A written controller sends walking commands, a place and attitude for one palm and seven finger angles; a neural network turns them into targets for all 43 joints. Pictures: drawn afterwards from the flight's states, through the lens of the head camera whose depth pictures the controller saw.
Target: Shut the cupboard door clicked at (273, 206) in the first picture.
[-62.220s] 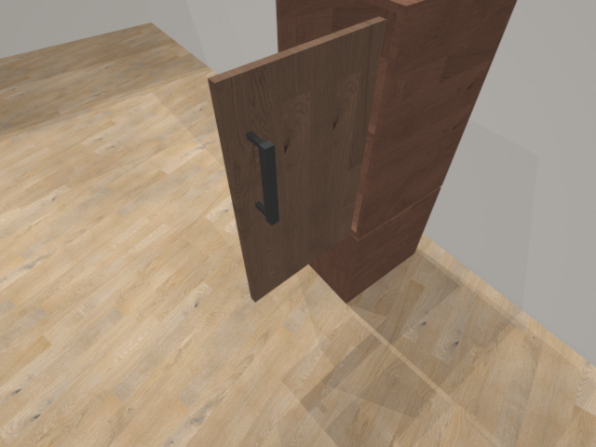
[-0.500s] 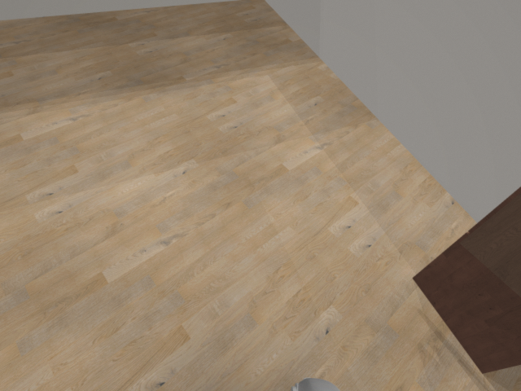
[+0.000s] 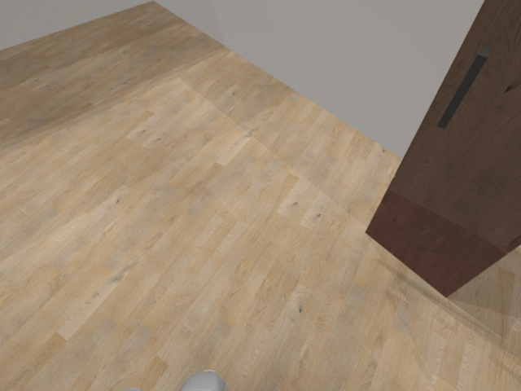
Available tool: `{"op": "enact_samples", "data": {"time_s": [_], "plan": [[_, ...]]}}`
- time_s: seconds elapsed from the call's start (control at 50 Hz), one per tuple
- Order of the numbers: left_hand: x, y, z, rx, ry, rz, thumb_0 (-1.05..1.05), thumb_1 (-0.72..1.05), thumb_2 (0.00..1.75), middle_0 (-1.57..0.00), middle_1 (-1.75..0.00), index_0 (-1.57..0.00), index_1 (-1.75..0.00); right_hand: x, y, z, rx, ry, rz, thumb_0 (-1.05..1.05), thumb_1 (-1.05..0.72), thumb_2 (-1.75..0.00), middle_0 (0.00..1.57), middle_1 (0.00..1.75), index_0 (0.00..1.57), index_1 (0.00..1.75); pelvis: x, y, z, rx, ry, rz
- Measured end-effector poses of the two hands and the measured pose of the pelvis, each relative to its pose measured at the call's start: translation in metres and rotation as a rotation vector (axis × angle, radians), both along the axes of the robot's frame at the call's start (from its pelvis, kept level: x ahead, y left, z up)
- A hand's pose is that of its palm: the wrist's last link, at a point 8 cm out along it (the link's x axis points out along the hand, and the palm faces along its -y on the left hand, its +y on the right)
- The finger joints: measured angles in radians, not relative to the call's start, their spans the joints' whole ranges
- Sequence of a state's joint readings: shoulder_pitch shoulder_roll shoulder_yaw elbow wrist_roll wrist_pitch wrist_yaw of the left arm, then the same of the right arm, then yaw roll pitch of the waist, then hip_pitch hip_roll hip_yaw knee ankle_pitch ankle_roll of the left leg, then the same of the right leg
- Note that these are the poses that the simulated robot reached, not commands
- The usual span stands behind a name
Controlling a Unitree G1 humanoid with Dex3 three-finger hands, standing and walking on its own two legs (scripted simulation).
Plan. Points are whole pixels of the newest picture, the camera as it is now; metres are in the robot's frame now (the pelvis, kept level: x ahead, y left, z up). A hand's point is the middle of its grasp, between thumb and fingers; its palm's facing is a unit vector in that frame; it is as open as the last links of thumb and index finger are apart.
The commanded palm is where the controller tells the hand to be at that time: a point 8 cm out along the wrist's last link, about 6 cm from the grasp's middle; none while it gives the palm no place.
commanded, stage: turn to face it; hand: left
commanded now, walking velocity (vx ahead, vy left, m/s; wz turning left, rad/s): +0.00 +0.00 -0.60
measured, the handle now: (463, 89) +0.70 -0.39 +0.06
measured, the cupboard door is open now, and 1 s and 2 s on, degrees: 11 11 11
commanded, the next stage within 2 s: take the last steps up to it in 0.92 s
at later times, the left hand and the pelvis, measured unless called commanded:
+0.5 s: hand (162, 366) +0.17 +0.19 -0.16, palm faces -0.30 -0.92 -0.26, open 7.4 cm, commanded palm none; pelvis +0.01 +0.01 -0.01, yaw -19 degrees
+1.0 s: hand (184, 356) +0.20 +0.16 -0.19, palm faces -0.45 -0.87 -0.18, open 7.4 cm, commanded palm none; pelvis +0.05 +0.02 -0.01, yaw -30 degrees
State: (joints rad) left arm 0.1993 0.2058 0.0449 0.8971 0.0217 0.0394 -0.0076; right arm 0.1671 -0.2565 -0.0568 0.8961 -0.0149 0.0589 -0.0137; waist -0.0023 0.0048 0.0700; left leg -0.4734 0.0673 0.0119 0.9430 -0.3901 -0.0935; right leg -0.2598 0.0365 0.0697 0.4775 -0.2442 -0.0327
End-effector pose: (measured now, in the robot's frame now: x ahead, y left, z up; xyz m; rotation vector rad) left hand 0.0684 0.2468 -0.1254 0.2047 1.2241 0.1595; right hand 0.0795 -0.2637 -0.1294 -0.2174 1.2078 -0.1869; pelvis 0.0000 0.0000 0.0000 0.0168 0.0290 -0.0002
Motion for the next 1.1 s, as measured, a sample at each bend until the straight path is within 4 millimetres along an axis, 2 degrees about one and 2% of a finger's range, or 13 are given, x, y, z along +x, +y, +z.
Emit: {"op": "enact_samples", "data": {"time_s": [0.1,0.16,0.24,0.32,0.4,0.48,0.52,0.56,0.6,0.7,0.82,0.96,1.1], "plan": [[0.004,0.014,-0.015,-0.026,0.033,-0.023,0.0,0.9,0.9,-0.2,-0.3,-0.21,-0.3,0.013,0.016,0.008,-0.025,-0.058,-0.028,0.0,-0.9,-0.9,0.2,0.3,0.2,0.3,0.006,0.017,-0.004,-0.012,0.005,-0.06],[0.013,0.029,-0.028,-0.037,0.051,-0.04,0.0,0.9,0.9,-0.2,-0.3,-0.21,-0.3,0.013,0.028,0.009,-0.049,-0.097,-0.044,0.0,-0.9,-0.9,0.2,0.3,0.2,0.3,0.009,0.029,-0.012,-0.025,0.007,-0.094],[0.031,0.039,-0.026,-0.033,0.058,-0.093,0.01,0.9,0.9,-0.2,-0.3,-0.21,-0.3,-0.004,0.04,0.017,-0.051,-0.079,-0.068,0.0,-0.9,-0.9,0.2,0.3,0.2,0.3,0.01,0.033,-0.006,-0.034,-0.008,-0.153],[0.054,0.04,-0.016,-0.028,0.044,-0.149,0.01,0.91,0.9,-0.2,-0.3,-0.2,-0.3,-0.027,0.044,0.018,-0.04,-0.044,-0.125,0.0,-0.9,-0.9,0.2,0.3,0.2,0.3,0.012,0.034,0.001,-0.054,-0.01,-0.201],[0.08,0.027,-0.009,-0.012,0.025,-0.222,0.01,0.91,0.9,-0.2,-0.3,-0.2,-0.3,-0.057,0.039,0.01,-0.017,-0.011,-0.207,0.0,-0.9,-0.9,0.2,0.3,0.2,0.3,0.012,0.029,0.0,-0.055,-0.012,-0.256],[0.107,0.0,-0.003,0.011,-0.014,-0.311,0.01,0.91,0.9,-0.2,-0.3,-0.2,-0.3,-0.091,0.025,-0.007,0.013,0.024,-0.298,0.0,-0.9,-0.9,0.2,0.3,0.2,0.3,0.012,0.016,-0.006,-0.043,-0.015,-0.313],[0.12,-0.015,-0.004,0.028,-0.053,-0.356,0.0,0.91,0.9,-0.2,-0.3,-0.2,-0.3,-0.107,0.014,-0.021,0.029,0.039,-0.342,0.0,-0.9,-0.9,0.2,0.3,0.2,0.3,0.012,0.006,-0.016,-0.024,-0.016,-0.334],[0.126,-0.029,-0.002,0.04,-0.078,-0.385,0.0,0.91,0.9,-0.2,-0.3,-0.2,-0.3,-0.12,0.005,-0.03,0.032,0.068,-0.377,0.0,-0.9,-0.9,0.2,0.3,0.2,0.3,0.01,0.002,-0.019,-0.03,-0.017,-0.353],[0.127,-0.039,0.004,0.042,-0.082,-0.4,0.0,0.91,0.9,-0.2,-0.3,-0.2,-0.3,-0.127,-0.001,-0.029,0.03,0.088,-0.404,0.0,-0.9,-0.9,0.2,0.3,0.2,0.3,0.011,0.0,-0.015,-0.031,-0.017,-0.361],[0.125,-0.056,0.007,0.026,-0.048,-0.435,0.0,0.9,0.9,-0.2,-0.3,-0.21,-0.3,-0.126,-0.007,-0.013,0.024,0.066,-0.438,0.0,-0.91,-0.9,0.2,0.3,0.2,0.3,0.014,-0.004,-0.003,-0.011,-0.007,-0.408],[0.126,-0.06,-0.006,-0.02,-0.007,-0.462,0.0,0.9,0.9,-0.2,-0.3,-0.21,-0.3,-0.111,-0.001,0.0,-0.001,0.025,-0.464,0.0,-0.9,-0.9,0.2,0.3,0.2,0.3,0.025,0.0,-0.002,-0.017,-0.002,-0.451],[0.141,-0.042,-0.033,-0.058,0.042,-0.462,0.0,0.9,0.9,-0.2,-0.3,-0.21,-0.3,-0.094,0.027,0.007,-0.046,-0.018,-0.48,0.0,-0.9,-0.9,0.2,0.3,0.2,0.3,0.044,0.018,-0.011,-0.038,-0.009,-0.504],[0.156,-0.036,-0.021,-0.047,0.065,-0.507,0.0,0.91,0.9,-0.2,-0.3,-0.2,-0.3,-0.108,0.058,0.013,-0.012,0.025,-0.516,0.0,-0.9,-0.9,0.2,0.3,0.2,0.3,0.048,0.024,0.002,-0.062,-0.005,-0.546]]}}
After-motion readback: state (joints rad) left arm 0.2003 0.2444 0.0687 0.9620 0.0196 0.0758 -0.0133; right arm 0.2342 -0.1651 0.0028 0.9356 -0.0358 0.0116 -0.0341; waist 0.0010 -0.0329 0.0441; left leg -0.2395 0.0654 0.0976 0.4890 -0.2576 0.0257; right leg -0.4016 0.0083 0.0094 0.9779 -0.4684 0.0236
